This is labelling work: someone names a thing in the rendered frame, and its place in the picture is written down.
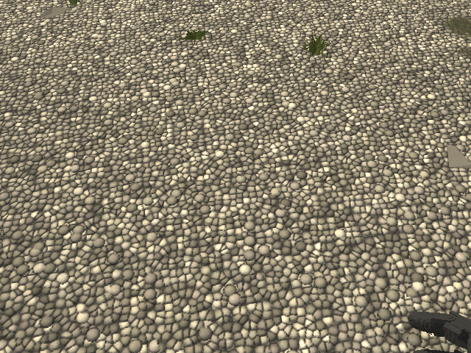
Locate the right robot hand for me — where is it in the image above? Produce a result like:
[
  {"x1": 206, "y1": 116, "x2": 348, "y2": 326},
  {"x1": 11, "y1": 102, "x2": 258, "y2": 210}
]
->
[{"x1": 408, "y1": 311, "x2": 471, "y2": 353}]

